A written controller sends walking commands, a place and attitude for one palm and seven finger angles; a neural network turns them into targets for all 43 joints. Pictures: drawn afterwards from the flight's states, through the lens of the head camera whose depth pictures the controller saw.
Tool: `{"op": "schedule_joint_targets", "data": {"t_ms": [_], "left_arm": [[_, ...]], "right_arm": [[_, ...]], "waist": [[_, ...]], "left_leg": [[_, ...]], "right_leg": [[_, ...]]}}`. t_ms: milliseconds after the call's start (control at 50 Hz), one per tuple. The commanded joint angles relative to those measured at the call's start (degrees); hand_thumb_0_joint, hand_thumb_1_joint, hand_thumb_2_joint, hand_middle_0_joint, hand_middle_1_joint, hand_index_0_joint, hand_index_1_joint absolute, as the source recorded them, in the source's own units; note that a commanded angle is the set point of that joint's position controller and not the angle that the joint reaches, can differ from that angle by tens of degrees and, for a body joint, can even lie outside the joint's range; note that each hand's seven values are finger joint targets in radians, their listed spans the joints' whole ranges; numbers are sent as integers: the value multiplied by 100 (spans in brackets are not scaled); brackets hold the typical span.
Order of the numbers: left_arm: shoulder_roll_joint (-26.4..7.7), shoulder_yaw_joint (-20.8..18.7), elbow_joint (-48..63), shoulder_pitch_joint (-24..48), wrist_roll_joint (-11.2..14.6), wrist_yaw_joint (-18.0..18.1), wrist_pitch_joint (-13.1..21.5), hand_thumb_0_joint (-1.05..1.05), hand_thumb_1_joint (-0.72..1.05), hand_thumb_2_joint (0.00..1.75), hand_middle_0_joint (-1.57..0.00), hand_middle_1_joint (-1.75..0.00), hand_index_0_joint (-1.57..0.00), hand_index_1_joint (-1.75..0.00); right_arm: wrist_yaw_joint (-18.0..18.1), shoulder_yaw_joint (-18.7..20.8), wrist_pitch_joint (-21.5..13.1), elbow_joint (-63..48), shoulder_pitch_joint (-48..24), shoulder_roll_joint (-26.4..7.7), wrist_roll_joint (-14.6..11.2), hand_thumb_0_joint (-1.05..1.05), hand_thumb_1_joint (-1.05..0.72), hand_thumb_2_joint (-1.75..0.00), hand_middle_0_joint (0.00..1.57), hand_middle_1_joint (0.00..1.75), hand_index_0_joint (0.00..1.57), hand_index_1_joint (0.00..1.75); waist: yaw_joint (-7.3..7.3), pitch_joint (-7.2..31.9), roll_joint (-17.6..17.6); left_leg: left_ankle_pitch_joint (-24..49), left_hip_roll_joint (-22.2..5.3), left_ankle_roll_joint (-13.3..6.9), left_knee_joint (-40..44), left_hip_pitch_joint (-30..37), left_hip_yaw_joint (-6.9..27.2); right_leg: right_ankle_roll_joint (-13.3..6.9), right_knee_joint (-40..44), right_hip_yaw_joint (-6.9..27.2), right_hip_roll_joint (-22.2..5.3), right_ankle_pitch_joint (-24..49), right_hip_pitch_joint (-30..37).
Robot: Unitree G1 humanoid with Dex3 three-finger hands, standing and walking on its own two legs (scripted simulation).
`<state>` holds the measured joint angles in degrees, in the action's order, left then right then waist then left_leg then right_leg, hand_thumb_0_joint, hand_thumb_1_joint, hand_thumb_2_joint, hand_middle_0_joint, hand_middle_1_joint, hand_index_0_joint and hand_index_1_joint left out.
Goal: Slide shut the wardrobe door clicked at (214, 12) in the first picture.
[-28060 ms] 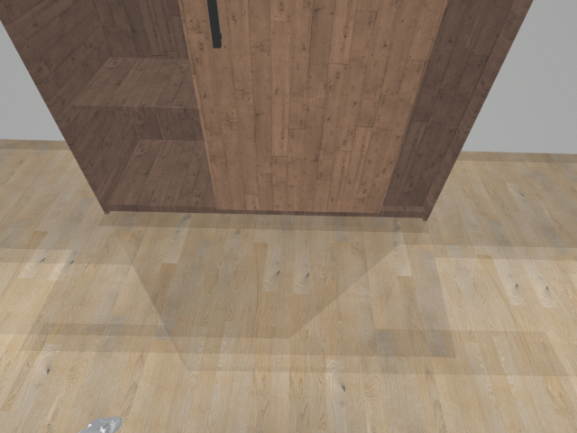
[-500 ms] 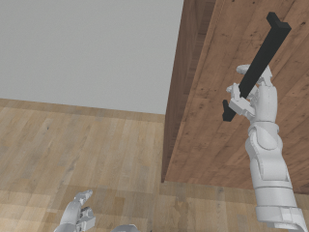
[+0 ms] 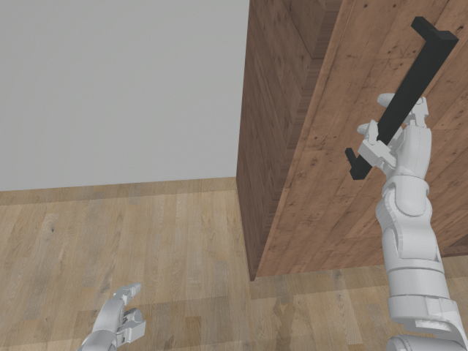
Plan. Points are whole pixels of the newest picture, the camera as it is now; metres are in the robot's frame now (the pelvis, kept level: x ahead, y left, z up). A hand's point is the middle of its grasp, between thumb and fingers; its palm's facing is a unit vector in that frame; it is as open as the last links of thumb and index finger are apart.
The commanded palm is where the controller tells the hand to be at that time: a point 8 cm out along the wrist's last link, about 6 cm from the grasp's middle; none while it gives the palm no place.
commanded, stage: stop walking and hold the door there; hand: right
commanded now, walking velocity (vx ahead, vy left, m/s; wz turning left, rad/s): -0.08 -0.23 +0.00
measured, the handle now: (383, 112) +0.43 -0.24 +0.18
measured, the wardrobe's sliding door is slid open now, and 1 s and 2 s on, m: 0.00 0.00 0.00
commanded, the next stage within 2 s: loosen the grip on the handle in 1.68 s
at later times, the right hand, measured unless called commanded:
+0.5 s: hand (371, 146) +0.38 -0.21 +0.16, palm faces +0.24 +0.96 -0.15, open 6.5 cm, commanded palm +0.34 -0.23 +0.16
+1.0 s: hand (375, 147) +0.38 -0.22 +0.16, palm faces +0.06 +0.99 -0.08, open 6.4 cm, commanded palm +0.35 -0.23 +0.16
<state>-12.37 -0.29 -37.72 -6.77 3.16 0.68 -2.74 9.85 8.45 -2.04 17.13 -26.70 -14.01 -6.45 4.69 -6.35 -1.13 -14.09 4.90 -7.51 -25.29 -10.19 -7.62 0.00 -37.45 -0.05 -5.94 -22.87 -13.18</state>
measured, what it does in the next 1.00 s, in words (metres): steps to the right: right foot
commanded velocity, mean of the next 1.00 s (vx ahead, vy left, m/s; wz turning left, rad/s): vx -0.02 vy -0.01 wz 0.00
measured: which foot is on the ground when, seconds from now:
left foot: down 0.00-1.00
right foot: up 0.00-0.04, down 0.06-1.00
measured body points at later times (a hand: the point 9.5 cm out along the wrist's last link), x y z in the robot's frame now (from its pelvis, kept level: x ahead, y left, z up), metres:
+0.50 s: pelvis +0.00 -0.04 +0.01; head +0.03 -0.03 +0.46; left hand +0.15 +0.21 -0.10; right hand +0.36 -0.26 +0.17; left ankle +0.00 +0.03 -0.74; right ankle -0.02 -0.17 -0.74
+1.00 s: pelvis +0.01 -0.12 +0.00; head +0.01 -0.11 +0.45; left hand +0.16 +0.11 -0.10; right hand +0.37 -0.27 +0.17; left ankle +0.00 +0.03 -0.73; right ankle -0.02 -0.17 -0.74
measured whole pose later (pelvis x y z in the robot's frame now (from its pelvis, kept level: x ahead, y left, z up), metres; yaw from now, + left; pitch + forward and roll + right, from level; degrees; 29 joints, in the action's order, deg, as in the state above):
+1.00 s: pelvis +0.01 -0.12 +0.00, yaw +5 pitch -1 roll +0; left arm -10.3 2.6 -38.8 -8.9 0.0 3.2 -1.2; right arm 10.1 -0.4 -2.7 9.5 -17.8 -9.5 -4.4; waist 1.8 -1.3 -1.0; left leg -13.1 -2.0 1.0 -26.9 -11.9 1.0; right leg -5.0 -22.9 -9.8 2.6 -15.9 -6.5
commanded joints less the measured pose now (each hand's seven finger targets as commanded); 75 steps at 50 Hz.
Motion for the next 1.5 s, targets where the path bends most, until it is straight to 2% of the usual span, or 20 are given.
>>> {"op": "schedule_joint_targets", "data": {"t_ms": [0,40,60,80,120,180,280,340,420,540,580,660,740,820,940,1000,1080,1220,1240,1480], "left_arm": [[-592,-236,778,306,-106,131,255,0,90,90,-20,-30,-20,-30],[-633,-190,957,446,32,112,338,0,90,90,-20,-30,-20,-30],[-650,-192,1041,523,56,99,375,0,90,90,-20,-30,-20,-30],[-657,-211,1075,537,45,108,405,0,90,90,-20,-30,-20,-30],[-696,-207,1036,517,26,154,429,0,90,90,-20,-30,-20,-30],[-652,-163,1084,493,5,178,443,0,90,90,-20,-30,-20,-30],[-691,-171,1118,508,2,219,437,0,90,90,-20,-30,-20,-30],[-738,-167,1051,466,-21,256,400,0,90,90,-20,-30,-20,-30],[-696,-137,1016,507,-42,297,400,0,90,90,-20,-30,-20,-30],[-712,-75,936,450,-132,348,391,0,90,90,-20,-30,-20,-30],[-642,-25,937,488,-157,362,410,0,90,90,-20,-30,-20,-30],[-660,-13,839,425,-201,378,404,0,90,90,-20,-30,-20,-30],[-623,-1,781,387,-229,371,425,0,90,90,-20,-30,-20,-30],[-582,6,717,400,-254,350,419,0,90,90,-20,-30,-20,-30],[-543,13,683,367,-309,299,413,0,90,90,-20,-30,-20,-30],[-505,25,678,419,-332,273,403,0,90,90,-20,-30,-20,-30],[-497,44,711,445,-328,269,390,0,90,90,-20,-30,-20,-30],[-540,-9,767,416,-275,277,362,0,90,90,-20,-30,-20,-30],[-542,-2,785,389,-278,274,360,0,90,90,-20,-30,-20,-30],[-535,-19,974,434,-229,291,332,0,90,90,-20,-30,-20,-30]], "right_arm": [[-285,257,-832,-2004,-1722,-1336,287,0,-90,-90,45,140,45,140],[-297,65,-836,-2309,-1411,-1109,242,0,-90,-90,45,140,45,140],[-338,-46,-814,-2318,-1111,-945,248,0,-90,-90,45,140,45,140],[-321,84,-789,-2409,-955,-1096,290,0,-90,-90,45,140,45,140],[-267,253,-728,-2462,-676,-1272,327,0,-90,-90,45,140,45,140],[-228,348,-725,-2530,-516,-1308,337,0,-90,-90,45,140,45,140],[-187,164,-646,-2619,-336,-1102,318,0,-90,-90,45,140,45,140],[-157,218,-575,-2495,-285,-1184,325,0,-90,-90,45,140,45,140],[-187,-280,-546,-2639,-502,-790,303,0,-90,-90,45,140,45,140],[-161,-401,-514,-2456,-712,-658,308,0,-90,-90,45,140,45,140],[-195,-774,-531,-2480,-850,-296,313,0,-90,-90,45,140,45,140],[-198,-875,-517,-2347,-919,-209,333,0,-90,-90,45,140,45,140],[-235,-1120,-550,-2415,-1091,21,345,0,-90,-90,45,140,45,140],[-283,-1456,-561,-2296,-1095,365,339,0,-90,-90,45,140,45,140],[-313,-1614,-627,-2488,-1329,529,384,0,-90,-90,45,140,45,140],[-328,-1726,-638,-2459,-1258,665,395,0,-90,-90,45,140,45,140],[-352,-1853,-656,-2569,-1171,772,395,0,-90,-90,45,140,45,140],[-348,-1577,-664,-2854,-704,459,407,0,-90,-90,45,140,45,140],[-344,-1544,-680,-2939,-734,446,405,0,-90,-90,45,140,45,140],[-325,-1373,-652,-3112,-390,286,409,0,-90,-90,45,140,45,140]], "waist": [[-473,2553,71],[-491,2684,17],[-485,2611,160],[-503,2551,145],[-521,2464,-11],[-479,2398,31],[-479,2482,209],[-487,2397,76],[-539,2340,-91],[-508,2127,-149],[-521,2080,-185],[-514,2078,-125],[-522,2192,-331],[-543,2131,-219],[-548,2064,-351],[-532,2021,-368],[-543,2036,-218],[-571,2343,-14],[-573,2366,-167],[-582,2460,-77]], "left_leg": [[5289,-1633,831,-5,1804,1763],[5010,-1364,1200,-170,1319,1485],[4967,-1275,1294,-58,1085,1480],[5143,-1285,1242,9,1126,1469],[5238,-1351,1086,27,1341,1523],[4446,-1385,1073,226,1249,1627],[4505,-1380,1161,261,1326,1675],[3892,-1362,1086,342,1157,1661],[3204,-1289,868,318,918,1586],[1854,-1123,695,378,521,1529],[1793,-1072,680,302,412,1457],[1862,-1050,661,233,316,1382],[1897,-1034,639,106,127,1290],[1517,-991,667,-11,-130,1156],[863,-930,659,-283,-549,994],[518,-928,666,-381,-641,950],[990,-946,630,-190,-443,1016],[2395,-1037,535,-95,101,1234],[2459,-1035,515,-116,129,1248],[3192,-1101,553,-55,382,1346]], "right_leg": [[-118,1159,-324,-91,1373,481],[-333,1298,-217,-512,3449,1355],[-372,1044,-254,-589,3881,1558],[-329,816,-375,-535,3956,1472],[-244,782,-399,-386,3533,1146],[-234,1103,-298,-364,2726,990],[-263,1147,-321,-315,2855,1097],[-260,1274,-266,-318,2635,1079],[-260,1384,-160,-380,2813,1275],[-295,1747,132,-509,2308,1165],[-303,1806,196,-571,2450,1188],[-259,1798,244,-592,2747,1227],[-176,1725,219,-622,3381,1519],[-50,1744,229,-686,3765,1683],[154,1730,191,-752,4670,2090],[140,1751,142,-804,4690,2149],[166,1661,113,-707,4520,2064],[178,1344,42,-519,4626,1911],[176,1334,26,-497,4657,1894],[-39,1223,-35,-421,4397,1757]]}}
